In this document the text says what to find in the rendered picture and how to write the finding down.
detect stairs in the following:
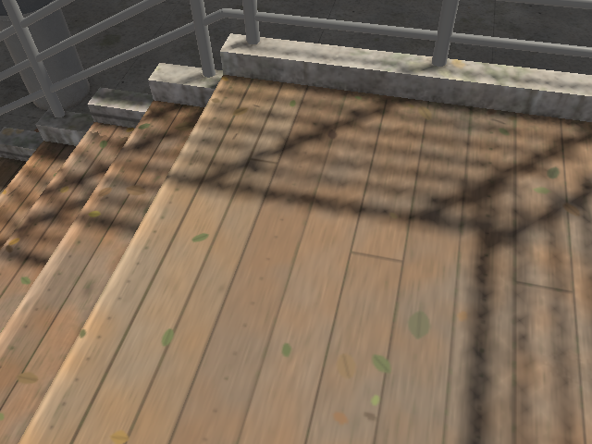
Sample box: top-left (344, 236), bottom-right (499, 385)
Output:
top-left (0, 100), bottom-right (204, 444)

